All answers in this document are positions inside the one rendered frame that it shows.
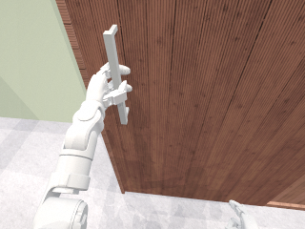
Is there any wardrobe door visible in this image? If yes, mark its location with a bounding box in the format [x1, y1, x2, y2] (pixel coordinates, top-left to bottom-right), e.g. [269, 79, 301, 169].
[271, 175, 305, 205]
[65, 0, 305, 207]

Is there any left robot forearm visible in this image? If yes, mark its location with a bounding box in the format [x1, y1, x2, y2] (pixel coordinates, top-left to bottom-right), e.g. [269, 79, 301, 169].
[30, 99, 106, 229]

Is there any handle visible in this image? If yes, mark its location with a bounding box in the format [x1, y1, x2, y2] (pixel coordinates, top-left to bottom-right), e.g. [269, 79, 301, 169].
[103, 24, 130, 125]

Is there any left robot hand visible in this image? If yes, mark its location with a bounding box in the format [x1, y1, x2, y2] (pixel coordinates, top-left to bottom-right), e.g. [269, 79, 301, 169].
[86, 62, 132, 111]

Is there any right robot hand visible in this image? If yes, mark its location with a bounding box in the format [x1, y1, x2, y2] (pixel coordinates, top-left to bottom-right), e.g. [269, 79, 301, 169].
[225, 199, 259, 229]

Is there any left robot upper arm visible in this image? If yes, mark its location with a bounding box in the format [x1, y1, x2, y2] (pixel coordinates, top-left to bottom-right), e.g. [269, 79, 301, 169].
[32, 197, 89, 229]

